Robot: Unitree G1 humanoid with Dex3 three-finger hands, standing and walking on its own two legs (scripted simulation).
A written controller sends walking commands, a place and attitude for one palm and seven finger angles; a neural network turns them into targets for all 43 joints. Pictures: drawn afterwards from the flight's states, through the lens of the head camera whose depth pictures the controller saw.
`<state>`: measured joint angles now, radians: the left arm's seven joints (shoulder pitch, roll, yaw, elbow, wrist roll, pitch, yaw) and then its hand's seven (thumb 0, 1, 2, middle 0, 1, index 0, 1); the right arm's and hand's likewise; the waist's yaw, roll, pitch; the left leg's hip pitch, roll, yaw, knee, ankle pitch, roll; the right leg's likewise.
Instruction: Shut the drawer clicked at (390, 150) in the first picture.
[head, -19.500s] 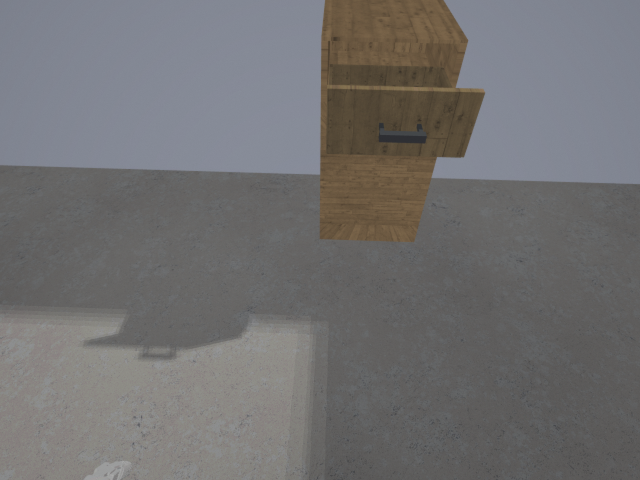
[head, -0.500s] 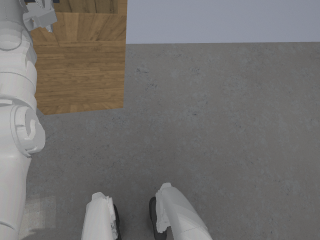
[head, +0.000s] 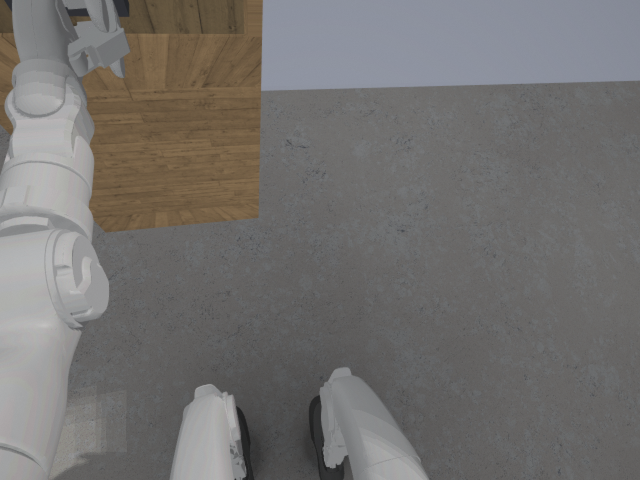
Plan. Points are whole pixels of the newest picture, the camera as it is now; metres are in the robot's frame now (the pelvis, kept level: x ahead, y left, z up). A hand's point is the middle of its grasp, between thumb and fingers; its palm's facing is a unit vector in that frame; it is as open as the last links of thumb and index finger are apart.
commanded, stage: pull the fist back off the drawer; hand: left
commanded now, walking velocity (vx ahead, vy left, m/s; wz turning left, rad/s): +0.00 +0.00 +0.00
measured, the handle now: out of the picture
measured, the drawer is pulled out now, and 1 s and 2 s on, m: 0.00 0.00 0.00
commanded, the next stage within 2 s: draw the hand back to the body in 0.16 s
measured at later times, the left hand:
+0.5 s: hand (70, 59) +0.53 +0.17 +0.12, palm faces +0.05 -1.00 -0.05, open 3.1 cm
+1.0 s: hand out of the picture +0.36 +0.21 +0.20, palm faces +0.23 -0.95 -0.23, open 3.2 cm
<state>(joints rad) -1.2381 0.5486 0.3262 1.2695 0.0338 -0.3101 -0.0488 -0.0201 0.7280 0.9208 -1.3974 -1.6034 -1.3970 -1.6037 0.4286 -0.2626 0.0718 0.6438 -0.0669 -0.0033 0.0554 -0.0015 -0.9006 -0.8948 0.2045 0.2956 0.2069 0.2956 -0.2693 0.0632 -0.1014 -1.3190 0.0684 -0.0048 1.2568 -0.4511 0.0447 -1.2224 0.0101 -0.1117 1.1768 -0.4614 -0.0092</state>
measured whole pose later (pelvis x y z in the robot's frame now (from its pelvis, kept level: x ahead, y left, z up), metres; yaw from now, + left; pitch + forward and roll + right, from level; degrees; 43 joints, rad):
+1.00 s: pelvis +0.06 +0.00 +0.11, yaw +2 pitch +2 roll -1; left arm 0.00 0.29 0.10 0.10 -0.09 -0.06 0.06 0.01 0.89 0.89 -1.40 -1.60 -1.40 -1.60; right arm 0.17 -0.23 0.05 0.52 0.05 0.05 -0.06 0.01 -0.90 -0.90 0.20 0.30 0.20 0.30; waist 0.02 0.05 -0.04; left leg -0.34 0.01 0.05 0.63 -0.33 0.03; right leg -0.28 -0.01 -0.05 0.59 -0.34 0.00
